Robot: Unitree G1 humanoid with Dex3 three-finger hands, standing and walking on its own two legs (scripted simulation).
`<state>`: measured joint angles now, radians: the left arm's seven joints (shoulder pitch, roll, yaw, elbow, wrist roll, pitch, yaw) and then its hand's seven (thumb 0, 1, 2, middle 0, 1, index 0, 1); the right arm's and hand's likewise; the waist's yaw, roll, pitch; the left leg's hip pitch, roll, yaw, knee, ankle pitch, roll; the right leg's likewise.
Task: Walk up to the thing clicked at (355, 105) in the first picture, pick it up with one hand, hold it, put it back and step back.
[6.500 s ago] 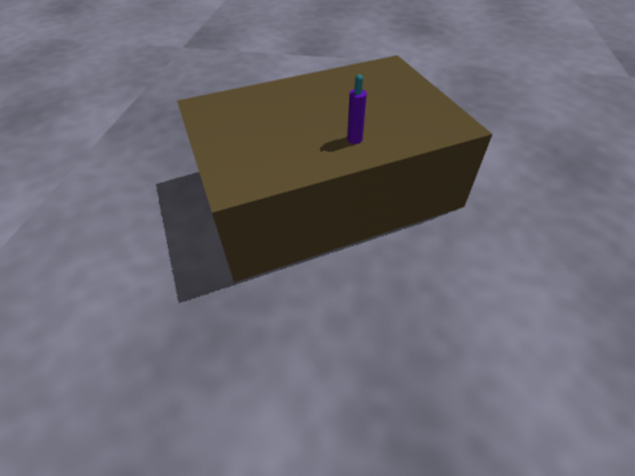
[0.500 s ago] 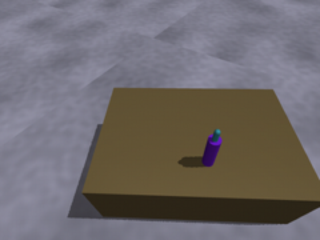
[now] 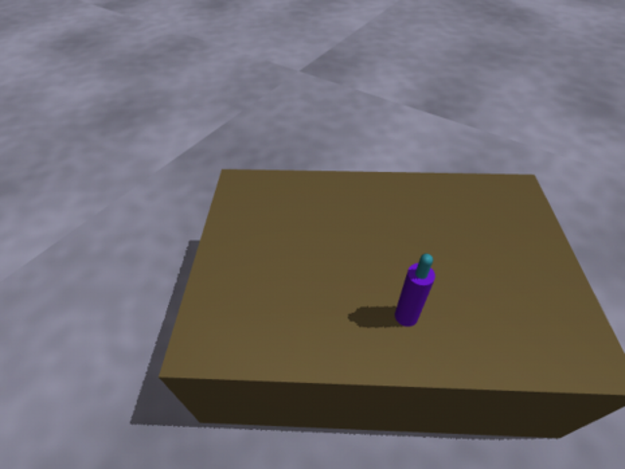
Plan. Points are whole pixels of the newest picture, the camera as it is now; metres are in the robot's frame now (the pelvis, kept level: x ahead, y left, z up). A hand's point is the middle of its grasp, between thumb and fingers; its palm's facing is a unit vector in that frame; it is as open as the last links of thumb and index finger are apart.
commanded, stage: stand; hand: right
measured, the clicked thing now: (415, 289) +0.52 -0.19 -0.27
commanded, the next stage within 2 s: go down in 0.62 s
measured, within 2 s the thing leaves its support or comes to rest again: neither
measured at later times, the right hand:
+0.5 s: hand out of the picture +0.08 -0.25 -0.16, palm faces -0.03 +0.94 -0.34, open 7.4 cm
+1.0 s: hand (516, 465) +0.16 -0.26 -0.15, palm faces +0.05 +0.94 -0.34, open 12.0 cm
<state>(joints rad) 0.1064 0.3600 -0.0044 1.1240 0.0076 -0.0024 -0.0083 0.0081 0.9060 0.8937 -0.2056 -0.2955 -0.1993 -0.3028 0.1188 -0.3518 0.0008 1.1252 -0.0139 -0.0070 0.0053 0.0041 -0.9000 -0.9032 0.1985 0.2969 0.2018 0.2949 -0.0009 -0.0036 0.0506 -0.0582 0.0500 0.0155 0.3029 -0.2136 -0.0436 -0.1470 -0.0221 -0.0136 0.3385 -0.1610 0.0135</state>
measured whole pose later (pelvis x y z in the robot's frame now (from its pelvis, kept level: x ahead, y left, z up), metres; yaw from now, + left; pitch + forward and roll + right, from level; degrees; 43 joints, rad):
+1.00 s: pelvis -0.01 +0.01 -0.01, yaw +0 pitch +4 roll +1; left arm 0.23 0.25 0.02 0.78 -0.03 -0.03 0.04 0.01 0.92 0.89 -0.22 -0.31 -0.21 -0.31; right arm -0.05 -0.36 -0.19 1.01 -0.09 0.05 0.05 0.00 -0.38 -0.40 0.09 0.08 0.08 0.08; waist 0.02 0.01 0.02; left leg -0.29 0.03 0.01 0.52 -0.30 -0.03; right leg -0.38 -0.05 0.00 0.54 -0.23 0.02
